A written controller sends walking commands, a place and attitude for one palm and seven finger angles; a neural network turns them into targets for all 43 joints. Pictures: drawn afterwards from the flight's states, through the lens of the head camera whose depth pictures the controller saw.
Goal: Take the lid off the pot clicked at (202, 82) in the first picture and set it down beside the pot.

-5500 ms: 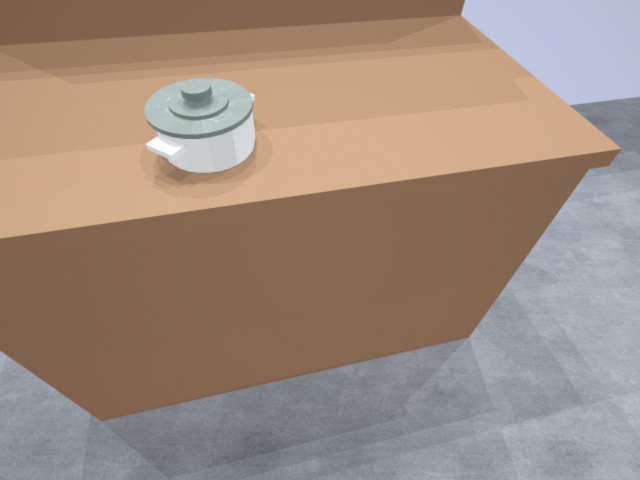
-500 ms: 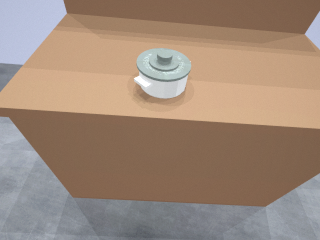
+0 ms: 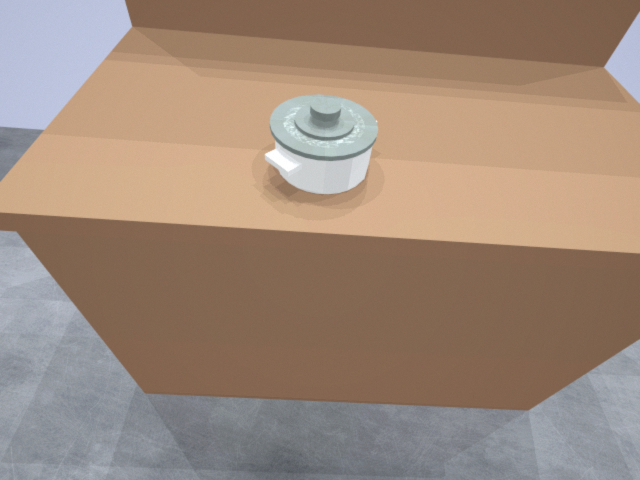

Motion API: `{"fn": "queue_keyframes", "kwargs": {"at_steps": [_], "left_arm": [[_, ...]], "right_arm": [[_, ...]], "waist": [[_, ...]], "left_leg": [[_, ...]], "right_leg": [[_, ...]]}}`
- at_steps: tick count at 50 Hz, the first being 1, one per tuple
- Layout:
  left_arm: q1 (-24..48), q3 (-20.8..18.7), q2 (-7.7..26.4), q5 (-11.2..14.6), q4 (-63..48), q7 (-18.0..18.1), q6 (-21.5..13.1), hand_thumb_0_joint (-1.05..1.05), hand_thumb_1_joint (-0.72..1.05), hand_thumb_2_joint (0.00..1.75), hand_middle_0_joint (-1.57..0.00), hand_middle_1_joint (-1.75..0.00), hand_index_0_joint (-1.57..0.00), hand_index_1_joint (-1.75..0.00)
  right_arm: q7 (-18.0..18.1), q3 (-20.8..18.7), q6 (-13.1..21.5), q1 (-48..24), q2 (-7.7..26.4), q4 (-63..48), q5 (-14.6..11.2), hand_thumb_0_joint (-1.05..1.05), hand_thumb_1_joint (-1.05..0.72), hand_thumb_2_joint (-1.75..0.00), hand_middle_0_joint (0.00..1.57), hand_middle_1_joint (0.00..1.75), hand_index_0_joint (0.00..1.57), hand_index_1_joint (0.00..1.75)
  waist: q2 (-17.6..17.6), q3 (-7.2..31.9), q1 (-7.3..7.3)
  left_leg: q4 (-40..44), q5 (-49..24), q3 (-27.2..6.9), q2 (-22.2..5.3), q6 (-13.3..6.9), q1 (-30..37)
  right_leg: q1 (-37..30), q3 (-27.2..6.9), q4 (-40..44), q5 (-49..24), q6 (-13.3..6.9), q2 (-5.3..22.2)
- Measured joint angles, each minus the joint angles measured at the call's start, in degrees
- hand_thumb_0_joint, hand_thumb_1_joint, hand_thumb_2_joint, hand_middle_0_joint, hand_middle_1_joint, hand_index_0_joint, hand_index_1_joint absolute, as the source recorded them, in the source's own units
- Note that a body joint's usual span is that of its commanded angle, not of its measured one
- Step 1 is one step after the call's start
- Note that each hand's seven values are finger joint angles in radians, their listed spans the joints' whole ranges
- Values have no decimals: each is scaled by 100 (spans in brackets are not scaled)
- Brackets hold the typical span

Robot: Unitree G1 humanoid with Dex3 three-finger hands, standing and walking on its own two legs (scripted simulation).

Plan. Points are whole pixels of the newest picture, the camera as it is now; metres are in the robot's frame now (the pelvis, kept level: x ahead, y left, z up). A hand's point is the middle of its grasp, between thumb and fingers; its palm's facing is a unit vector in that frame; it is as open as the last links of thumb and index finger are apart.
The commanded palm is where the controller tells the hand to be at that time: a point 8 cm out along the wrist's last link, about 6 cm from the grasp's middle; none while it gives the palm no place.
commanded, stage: shuffle to correct the standing spot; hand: left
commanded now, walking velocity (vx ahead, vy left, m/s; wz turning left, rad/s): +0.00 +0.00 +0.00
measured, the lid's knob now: (325, 109) +0.59 +0.04 +0.16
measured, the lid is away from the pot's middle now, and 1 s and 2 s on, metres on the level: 0.00 0.00 0.00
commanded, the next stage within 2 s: come to a stop and stand still in 1.06 s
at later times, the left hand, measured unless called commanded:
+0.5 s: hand out of the picture -0.02 +0.13 -0.18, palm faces +0.08 -0.99 -0.14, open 7.4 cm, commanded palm none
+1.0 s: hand (228, 444) +0.20 +0.14 -0.17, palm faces +0.02 -0.99 -0.13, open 7.4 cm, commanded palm none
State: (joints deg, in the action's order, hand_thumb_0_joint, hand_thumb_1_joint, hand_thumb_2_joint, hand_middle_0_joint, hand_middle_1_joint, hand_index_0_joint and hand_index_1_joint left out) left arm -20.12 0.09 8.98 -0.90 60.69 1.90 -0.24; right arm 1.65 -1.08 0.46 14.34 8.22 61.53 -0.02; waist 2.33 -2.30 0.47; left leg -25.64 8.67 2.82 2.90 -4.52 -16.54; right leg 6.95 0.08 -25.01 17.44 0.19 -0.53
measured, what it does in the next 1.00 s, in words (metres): walks ahead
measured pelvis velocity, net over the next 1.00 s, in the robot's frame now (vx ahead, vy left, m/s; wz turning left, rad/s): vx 0.10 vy -0.04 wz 0.01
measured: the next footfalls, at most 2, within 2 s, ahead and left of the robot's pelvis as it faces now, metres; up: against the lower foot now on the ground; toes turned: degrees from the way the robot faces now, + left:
right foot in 1.24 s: +0.21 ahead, -0.25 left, +0.00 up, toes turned -2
left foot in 1.80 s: +0.08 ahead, +0.00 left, +0.00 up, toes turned +3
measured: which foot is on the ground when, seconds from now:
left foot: down 0.00-1.00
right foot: down 0.00-0.68, up 0.70-1.00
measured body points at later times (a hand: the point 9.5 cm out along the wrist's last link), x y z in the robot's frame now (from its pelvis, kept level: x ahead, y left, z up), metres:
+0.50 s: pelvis +0.03 -0.03 -0.01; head +0.05 -0.01 +0.44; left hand -0.02 +0.19 -0.17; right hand +0.03 -0.26 -0.15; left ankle +0.05 +0.06 -0.73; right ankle -0.04 -0.12 -0.74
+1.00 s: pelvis +0.10 -0.04 +0.01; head +0.14 +0.01 +0.46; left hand +0.20 +0.19 -0.16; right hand +0.09 -0.27 -0.12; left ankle +0.10 +0.05 -0.74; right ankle +0.12 -0.25 -0.61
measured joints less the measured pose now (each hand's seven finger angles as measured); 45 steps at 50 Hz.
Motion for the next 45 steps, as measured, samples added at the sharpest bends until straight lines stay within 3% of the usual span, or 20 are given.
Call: {"fn": "queue_keyframes", "kwargs": {"at_steps": [9, 15, 21, 29, 32, 34, 36, 39, 45], "left_arm": [[10, -27, -16, 0, -11, -20, 6, 1, 91, 89, -19, -30, -20, -29], [-64, -104, 18, -40, -39, -94, 70, 1, 91, 89, -19, -30, -20, -29], [-184, -174, 9, -43, -60, -132, 38, 1, 91, 89, -19, -30, -20, -29], [-498, -250, -105, -83, -52, -78, -50, 1, 91, 89, -19, -30, -20, -29], [-547, -238, -163, -89, -10, -78, -43, 1, 91, 89, -19, -30, -20, -29], [-567, -235, -199, -51, 4, -111, -6, 1, 91, 89, -19, -30, -20, -29], [-443, -239, -153, -6, 27, -131, 83, 1, 91, 89, -20, -30, -20, -29], [-109, -334, -5, -56, -58, -115, 187, 1, 91, 89, -20, -30, -20, -29], [776, -508, 296, -87, -678, -183, 196, 1, 92, 89, -19, -30, -20, -29]], "right_arm": [[5, -9, -8, 56, -26, 29, 20, 1, -93, -90, 20, 30, 20, 30], [-15, -66, -48, 169, -91, 2, 56, 1, -92, -90, 20, 30, 20, 30], [-4, -128, -31, 259, -98, -14, 55, 1, -92, -90, 20, 30, 20, 30], [27, -204, -35, 161, -113, -23, 56, 1, -91, -90, 20, 30, 20, 30], [46, -214, 15, -18, -123, -153, 48, 1, -91, -90, 20, 30, 20, 30], [64, -195, 143, -133, -121, -292, 63, 1, -91, -90, 20, 30, 20, 30], [92, -150, 224, -223, -188, -411, 87, 1, -91, -90, 20, 30, 20, 30], [139, -105, 255, -113, -273, -506, 102, 1, -92, -90, 20, 30, 20, 30], [127, -50, 229, 219, -257, -360, 113, 0, -93, -90, 21, 30, 20, 30]], "waist": [[9, 33, -31], [74, 131, -59], [-24, 148, -54], [70, 68, 57], [176, -33, 80], [198, -116, 23], [319, -231, -49], [366, -209, -134], [270, -231, -58]], "left_leg": [[-25, 26, -16, -3, 9, 3], [-88, 107, -20, 30, 16, -91], [-284, 254, -119, -79, 137, -188], [-2212, 1770, 47, -369, 313, -641], [-1816, 1642, 211, -357, 317, -569], [-1193, 632, 286, -369, 155, -356], [-1372, 773, 385, -350, -13, -275], [-1081, 1014, 364, -373, -23, -16], [-96, 488, 124, -487, 114, 340]], "right_leg": [[-18, 15, -2, 15, -12, -6], [165, 45, -286, 304, -126, 31], [117, 140, -189, 227, -162, -78], [-297, 188, -69, 464, -354, -301], [-383, 144, -204, 643, -304, -286], [-144, 128, -910, 860, -285, -304], [461, -7, -2487, 1110, -277, -297], [1375, -119, -4104, 1023, -236, -277], [2634, -388, -4718, -19, 20, 121]]}}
